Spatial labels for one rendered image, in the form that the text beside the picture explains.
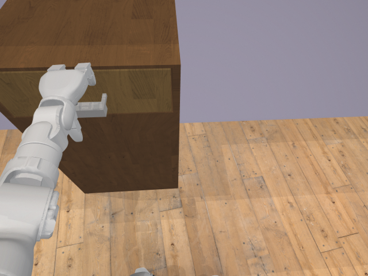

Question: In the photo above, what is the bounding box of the cabinet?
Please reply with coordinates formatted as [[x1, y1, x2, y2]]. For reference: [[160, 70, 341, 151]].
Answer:
[[0, 0, 181, 194]]

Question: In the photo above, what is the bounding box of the handle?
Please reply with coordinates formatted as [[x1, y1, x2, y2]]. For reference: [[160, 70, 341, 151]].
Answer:
[[75, 93, 108, 118]]

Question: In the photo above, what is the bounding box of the left robot shin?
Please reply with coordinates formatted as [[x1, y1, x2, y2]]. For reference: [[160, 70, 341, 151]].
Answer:
[[135, 267, 149, 273]]

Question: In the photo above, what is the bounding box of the robot left upper arm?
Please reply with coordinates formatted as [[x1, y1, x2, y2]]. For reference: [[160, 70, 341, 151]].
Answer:
[[0, 182, 59, 276]]

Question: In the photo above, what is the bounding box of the drawer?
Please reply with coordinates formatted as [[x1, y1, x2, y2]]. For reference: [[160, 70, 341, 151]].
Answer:
[[0, 68, 172, 117]]

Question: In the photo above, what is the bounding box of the robot left forearm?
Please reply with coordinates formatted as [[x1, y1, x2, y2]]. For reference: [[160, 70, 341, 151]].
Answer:
[[0, 95, 76, 190]]

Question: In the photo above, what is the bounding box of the left robot hand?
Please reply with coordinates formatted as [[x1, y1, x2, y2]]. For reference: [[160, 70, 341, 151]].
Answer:
[[39, 63, 96, 142]]

